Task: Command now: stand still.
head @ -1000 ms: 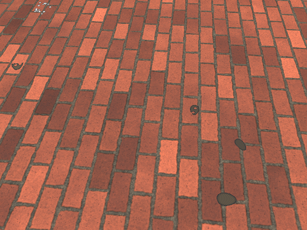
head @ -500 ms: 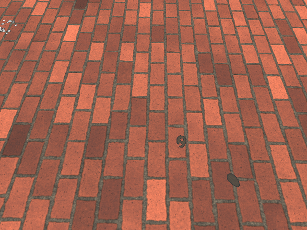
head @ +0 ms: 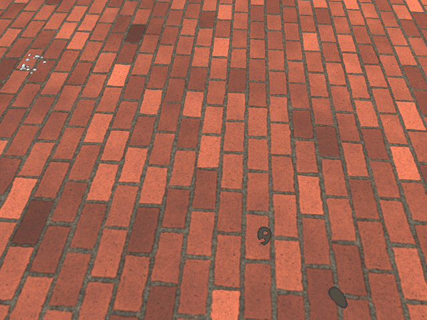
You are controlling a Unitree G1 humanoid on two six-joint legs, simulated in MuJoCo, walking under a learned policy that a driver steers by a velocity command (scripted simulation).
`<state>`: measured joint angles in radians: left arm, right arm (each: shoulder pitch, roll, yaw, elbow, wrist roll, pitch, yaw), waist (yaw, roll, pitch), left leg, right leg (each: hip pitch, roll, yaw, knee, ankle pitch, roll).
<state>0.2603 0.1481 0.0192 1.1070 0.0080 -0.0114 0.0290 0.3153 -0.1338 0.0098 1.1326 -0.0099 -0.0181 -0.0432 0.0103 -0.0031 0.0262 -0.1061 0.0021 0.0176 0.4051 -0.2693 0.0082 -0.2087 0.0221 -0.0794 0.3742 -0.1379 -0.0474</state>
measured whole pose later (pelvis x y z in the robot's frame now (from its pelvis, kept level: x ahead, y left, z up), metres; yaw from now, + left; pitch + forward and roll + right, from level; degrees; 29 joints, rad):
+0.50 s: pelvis +0.02 +0.02 +0.00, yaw +0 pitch -2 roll +0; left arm 0.29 0.13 0.00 1.17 0.01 -0.01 0.04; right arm 0.34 -0.12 0.02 1.14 -0.01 -0.03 -0.05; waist 0.01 0.00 0.03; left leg -0.06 -0.03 0.03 0.37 -0.28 0.04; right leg -0.19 0.00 -0.06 0.38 -0.17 -0.01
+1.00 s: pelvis +0.03 +0.03 +0.00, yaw +0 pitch -1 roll +0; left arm 0.30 0.12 -0.01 1.19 0.00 0.00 0.04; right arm 0.37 -0.11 0.02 1.14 -0.01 -0.03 -0.05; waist 0.01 0.00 0.03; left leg -0.05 -0.04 0.03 0.36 -0.29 0.06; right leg -0.18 -0.02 -0.05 0.39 -0.19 0.01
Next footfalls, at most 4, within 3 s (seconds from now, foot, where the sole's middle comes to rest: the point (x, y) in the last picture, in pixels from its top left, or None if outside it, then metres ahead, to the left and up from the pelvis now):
1.58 right None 0.23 -0.11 -0.78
2.10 left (206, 306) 0.58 0.06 -0.78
2.66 right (252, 222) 0.89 -0.11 -0.78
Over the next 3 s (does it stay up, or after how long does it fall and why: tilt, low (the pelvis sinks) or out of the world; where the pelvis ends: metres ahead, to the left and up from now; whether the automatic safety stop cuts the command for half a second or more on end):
stays up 0.90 -0.05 0.00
